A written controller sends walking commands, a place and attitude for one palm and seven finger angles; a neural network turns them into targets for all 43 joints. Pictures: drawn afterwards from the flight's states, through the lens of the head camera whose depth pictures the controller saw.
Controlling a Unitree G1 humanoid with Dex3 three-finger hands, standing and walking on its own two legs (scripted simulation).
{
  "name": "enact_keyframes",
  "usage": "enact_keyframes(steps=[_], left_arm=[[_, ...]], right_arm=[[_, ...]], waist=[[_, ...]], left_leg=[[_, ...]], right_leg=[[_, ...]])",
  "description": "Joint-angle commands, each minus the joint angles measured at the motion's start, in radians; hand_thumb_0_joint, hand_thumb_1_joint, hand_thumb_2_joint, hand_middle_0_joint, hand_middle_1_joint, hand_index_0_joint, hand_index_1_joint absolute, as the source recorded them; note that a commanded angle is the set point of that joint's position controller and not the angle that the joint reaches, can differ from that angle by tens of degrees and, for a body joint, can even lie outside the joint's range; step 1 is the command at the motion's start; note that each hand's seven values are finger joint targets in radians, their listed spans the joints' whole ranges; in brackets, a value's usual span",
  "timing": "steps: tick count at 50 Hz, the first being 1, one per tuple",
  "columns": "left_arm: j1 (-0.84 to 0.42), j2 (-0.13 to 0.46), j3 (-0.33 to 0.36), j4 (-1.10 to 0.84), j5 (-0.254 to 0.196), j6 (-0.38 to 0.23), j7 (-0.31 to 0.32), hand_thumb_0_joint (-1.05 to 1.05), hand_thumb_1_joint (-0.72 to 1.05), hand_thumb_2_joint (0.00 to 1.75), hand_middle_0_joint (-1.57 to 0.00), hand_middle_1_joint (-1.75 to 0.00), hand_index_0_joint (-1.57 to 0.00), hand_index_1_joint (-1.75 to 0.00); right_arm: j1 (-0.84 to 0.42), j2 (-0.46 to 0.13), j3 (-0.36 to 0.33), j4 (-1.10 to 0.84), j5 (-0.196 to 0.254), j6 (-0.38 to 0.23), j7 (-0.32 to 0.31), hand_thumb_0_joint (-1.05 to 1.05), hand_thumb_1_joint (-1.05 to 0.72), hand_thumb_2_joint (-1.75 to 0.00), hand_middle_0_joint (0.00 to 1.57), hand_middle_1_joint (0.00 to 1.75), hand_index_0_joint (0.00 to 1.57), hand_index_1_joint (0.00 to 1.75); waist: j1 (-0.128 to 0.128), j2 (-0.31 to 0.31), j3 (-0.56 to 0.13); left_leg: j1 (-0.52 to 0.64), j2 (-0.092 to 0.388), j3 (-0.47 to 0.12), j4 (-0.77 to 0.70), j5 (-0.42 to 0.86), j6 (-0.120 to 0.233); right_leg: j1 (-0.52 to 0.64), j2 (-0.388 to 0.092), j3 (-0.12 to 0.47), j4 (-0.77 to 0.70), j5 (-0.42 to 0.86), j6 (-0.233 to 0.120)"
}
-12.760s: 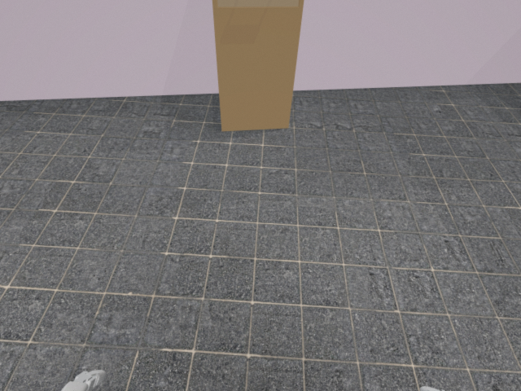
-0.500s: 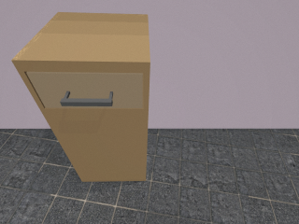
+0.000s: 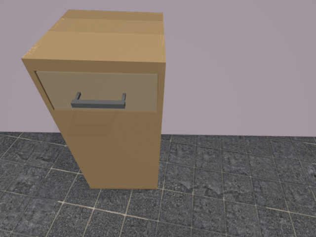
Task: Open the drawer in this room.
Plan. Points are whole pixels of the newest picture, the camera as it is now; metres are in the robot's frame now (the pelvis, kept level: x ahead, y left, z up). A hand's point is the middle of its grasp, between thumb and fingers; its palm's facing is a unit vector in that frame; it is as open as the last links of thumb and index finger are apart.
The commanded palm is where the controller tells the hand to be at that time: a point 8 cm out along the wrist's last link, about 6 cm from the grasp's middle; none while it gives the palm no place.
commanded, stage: raise the hand with hooked fingers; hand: left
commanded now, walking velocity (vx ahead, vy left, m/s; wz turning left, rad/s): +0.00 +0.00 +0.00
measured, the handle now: (100, 99) +0.52 +0.24 +0.04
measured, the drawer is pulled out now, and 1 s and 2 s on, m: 0.00 0.00 0.00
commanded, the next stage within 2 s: move the hooked fingers above the handle in 1.78 s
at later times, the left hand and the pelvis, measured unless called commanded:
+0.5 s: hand (68, 210) +0.18 +0.23 -0.01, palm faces +0.09 -0.07 -0.99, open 9.7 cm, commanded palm +0.17 +0.21 +0.05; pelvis +0.00 -0.03 -0.03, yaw +1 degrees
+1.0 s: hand (82, 142) +0.31 +0.22 +0.08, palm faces +0.13 -0.13 -0.98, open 12.7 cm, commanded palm +0.28 +0.21 +0.14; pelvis +0.06 -0.02 +0.00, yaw +1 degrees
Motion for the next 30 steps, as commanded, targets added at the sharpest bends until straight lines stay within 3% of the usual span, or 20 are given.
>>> enact_keyframes(steps=[1, 2, 3, 4, 5, 6, 7, 8, 10, 12, 14, 15, 17, 19, 21, 22, 24, 27, 30], left_arm=[[-0.152, -0.033, -0.179, -0.578, 0.196, -0.056, 0.099, 0.0, 0.74, 0.83, -0.21, -0.4, -0.21, -0.4], [-0.148, -0.02, -0.191, -0.569, 0.267, -0.044, 0.122, 0.0, 0.71, 0.82, -0.21, -0.42, -0.21, -0.42], [-0.215, 0.019, -0.185, -0.594, 0.371, -0.038, 0.148, 0.0, 0.69, 0.81, -0.22, -0.43, -0.22, -0.43], [-0.239, 0.039, -0.179, -0.5, 0.471, -0.031, 0.182, 0.0, 0.67, 0.8, -0.22, -0.45, -0.22, -0.45], [-0.188, 0.023, -0.17, -0.379, 0.566, -0.031, 0.209, 0.0, 0.64, 0.79, -0.22, -0.47, -0.22, -0.47], [-0.069, 0.003, -0.154, -0.274, 0.646, -0.03, 0.218, 0.0, 0.62, 0.78, -0.22, -0.48, -0.22, -0.48], [0.016, 0.014, -0.111, -0.206, 0.707, -0.037, 0.221, 0.0, 0.6, 0.77, -0.22, -0.5, -0.22, -0.5], [0.059, 0.015, -0.103, -0.231, 0.757, -0.044, 0.216, 0.0, 0.57, 0.76, -0.22, -0.51, -0.22, -0.51], [0.044, 0.09, -0.034, -0.303, 0.841, -0.055, 0.216, 0.0, 0.53, 0.74, -0.23, -0.54, -0.23, -0.54], [-0.077, 0.173, 0.033, -0.392, 0.891, -0.059, 0.219, 0.0, 0.48, 0.72, -0.23, -0.57, -0.23, -0.57], [-0.17, 0.207, 0.057, -0.534, 0.945, -0.044, 0.254, 0.0, 0.43, 0.7, -0.23, -0.6, -0.23, -0.6], [-0.208, 0.229, 0.071, -0.585, 0.961, -0.039, 0.273, 0.0, 0.41, 0.69, -0.24, -0.62, -0.24, -0.62], [-0.33, 0.299, 0.113, -0.7, 0.986, -0.04, 0.308, 0.0, 0.36, 0.67, -0.24, -0.64, -0.24, -0.64], [-0.384, 0.273, 0.087, -0.734, 0.979, -0.052, 0.324, 0.0, 0.32, 0.65, -0.24, -0.68, -0.24, -0.68], [-0.45, 0.281, 0.085, -0.728, 0.972, -0.085, 0.32, 0.0, 0.27, 0.63, -0.25, -0.7, -0.25, -0.7], [-0.506, 0.255, 0.051, -0.729, 0.953, -0.101, 0.308, 0.0, 0.25, 0.62, -0.25, -0.72, -0.25, -0.72], [-0.491, 0.191, -0.014, -0.676, 0.895, -0.116, 0.266, 0.0, 0.2, 0.6, -0.25, -0.75, -0.25, -0.75], [-0.389, 0.124, -0.07, -0.595, 0.833, -0.071, 0.17, 0.0, 0.13, 0.57, -0.25, -0.8, -0.25, -0.8], [-0.33, 0.227, 0.005, -0.596, 0.847, -0.016, 0.098, 0.0, 0.06, 0.54, -0.26, -0.84, -0.26, -0.84]], right_arm=[[-0.198, -0.18, -0.036, -0.296, 0.001, -0.179, -0.019, 0.0, -0.9, -0.9, 0.2, 0.3, 0.2, 0.3], [-0.197, -0.185, -0.036, -0.332, -0.014, -0.179, -0.006, 0.0, -0.9, -0.9, 0.2, 0.3, 0.2, 0.3], [-0.213, -0.205, -0.039, -0.361, -0.039, -0.163, 0.003, 0.0, -0.9, -0.9, 0.2, 0.3, 0.2, 0.3], [-0.24, -0.202, -0.05, -0.38, -0.063, -0.139, 0.008, 0.0, -0.9, -0.9, 0.2, 0.3, 0.2, 0.3], [-0.251, -0.201, -0.067, -0.399, -0.079, -0.105, 0.019, 0.0, -0.9, -0.9, 0.2, 0.3, 0.2, 0.3], [-0.272, -0.201, -0.075, -0.431, -0.088, -0.067, 0.037, 0.0, -0.9, -0.9, 0.2, 0.3, 0.2, 0.3], [-0.287, -0.2, -0.082, -0.449, -0.077, -0.021, 0.058, 0.0, -0.9, -0.9, 0.2, 0.3, 0.2, 0.3], [-0.33, -0.2, -0.079, -0.484, -0.079, 0.033, 0.073, 0.0, -0.9, -0.9, 0.2, 0.3, 0.2, 0.3], [-0.381, -0.184, -0.07, -0.531, -0.082, 0.132, 0.099, 0.0, -0.9, -0.9, 0.2, 0.3, 0.2, 0.3], [-0.428, -0.165, -0.065, -0.561, -0.071, 0.209, 0.103, 0.0, -0.9, -0.9, 0.2, 0.3, 0.2, 0.3], [-0.463, -0.154, -0.066, -0.603, -0.088, 0.255, 0.107, 0.0, -0.9, -0.9, 0.2, 0.3, 0.2, 0.3], [-0.46, -0.146, -0.065, -0.609, -0.093, 0.268, 0.105, 0.0, -0.9, -0.9, 0.2, 0.3, 0.2, 0.3], [-0.448, -0.14, -0.064, -0.598, -0.113, 0.287, 0.093, 0.0, -0.9, -0.9, 0.2, 0.3, 0.2, 0.3], [-0.46, -0.136, -0.06, -0.594, -0.124, 0.281, 0.084, 0.0, -0.9, -0.9, 0.2, 0.3, 0.2, 0.3], [-0.466, -0.143, -0.057, -0.575, -0.136, 0.263, 0.078, 0.0, -0.9, -0.9, 0.2, 0.3, 0.2, 0.3], [-0.465, -0.142, -0.054, -0.566, -0.137, 0.254, 0.075, 0.0, -0.9, -0.9, 0.2, 0.3, 0.2, 0.3], [-0.462, -0.147, -0.053, -0.55, -0.125, 0.229, 0.064, 0.0, -0.9, -0.9, 0.2, 0.3, 0.2, 0.3], [-0.456, -0.15, -0.051, -0.543, -0.101, 0.226, 0.06, 0.0, -0.9, -0.9, 0.2, 0.3, 0.2, 0.3], [-0.442, -0.153, -0.041, -0.533, -0.094, 0.254, 0.056, 0.0, -0.9, -0.9, 0.2, 0.3, 0.2, 0.3]], waist=[[-0.046, 0.131, -0.015], [-0.058, 0.112, -0.013], [-0.059, 0.068, -0.026], [-0.074, -0.07, 0.05], [-0.058, -0.211, 0.089], [-0.018, -0.298, 0.117], [0.029, -0.337, 0.097], [0.071, -0.31, 0.033], [0.116, -0.263, -0.061], [0.134, -0.199, -0.09], [0.145, 0.093, -0.135], [0.141, 0.197, -0.181], [0.117, 0.25, -0.272], [0.073, 0.194, -0.275], [0.029, 0.142, -0.217], [-0.001, 0.096, -0.187], [-0.024, 0.062, -0.146], [-0.004, -0.011, -0.145], [0.053, -0.084, -0.175]], left_leg=[[0.003, 0.112, -0.25, -0.103, -0.398, -0.059], [-0.029, 0.094, -0.261, -0.064, -0.398, -0.054], [-0.044, 0.091, -0.293, -0.031, -0.413, -0.051], [-0.113, 0.082, -0.311, 0.004, -0.465, -0.048], [-0.176, 0.059, -0.268, 0.05, -0.435, -0.049], [-0.209, 0.038, -0.23, 0.078, -0.395, -0.052], [-0.226, 0.03, -0.212, 0.078, -0.337, -0.054], [-0.215, 0.012, -0.167, 0.095, -0.241, -0.053], [-0.249, 0.001, -0.133, 0.12, -0.144, -0.055], [-0.265, -0.004, -0.129, 0.102, -0.209, -0.055], [-0.172, 0.008, -0.133, 0.108, -0.194, -0.05], [-0.124, 0.013, -0.139, 0.126, -0.151, -0.048], [-0.06, 0.018, -0.169, 0.173, -0.09, -0.047], [0.001, 0.017, -0.18, 0.225, -0.084, -0.035], [0.012, 0.006, -0.188, 0.266, -0.1, -0.025], [0.013, 0.003, -0.208, 0.276, -0.129, -0.02], [-0.002, -0.001, -0.2, 0.255, -0.151, -0.008], [-0.028, 0.002, -0.197, 0.194, -0.122, -0.009], [-0.048, 0.001, -0.171, 0.139, -0.033, -0.014]], right_leg=[[-0.242, 0.057, -0.009, -0.016, -0.035, -0.018], [-0.243, 0.054, 0.005, -0.029, -0.058, -0.022], [-0.285, 0.059, 0.04, -0.026, -0.098, -0.026], [-0.362, 0.059, 0.068, -0.06, -0.207, -0.022], [-0.407, 0.067, 0.065, -0.08, -0.301, -0.026], [-0.412, 0.07, 0.069, -0.095, -0.357, -0.031], [-0.363, 0.074, 0.093, -0.095, -0.323, -0.041], [-0.288, 0.075, 0.116, -0.085, -0.26, -0.052], [-0.217, 0.06, 0.144, -0.044, -0.145, -0.061], [-0.207, 0.06, 0.174, -0.054, -0.242, -0.059], [-0.232, 0.085, 0.174, 0.002, -0.192, -0.083], [-0.237, 0.096, 0.179, 0.019, -0.125, -0.091], [-0.263, 0.108, 0.209, 0.034, -0.065, -0.097], [-0.331, 0.101, 0.24, -0.005, -0.1, -0.088], [-0.381, 0.092, 0.264, -0.048, -0.136, -0.076], [-0.406, 0.087, 0.267, -0.067, -0.168, -0.067], [-0.367, 0.083, 0.231, -0.087, -0.127, -0.049], [-0.275, 0.081, 0.183, -0.092, -0.03, -0.032], [-0.133, 0.073, 0.183, -0.1, 0.11, -0.027]])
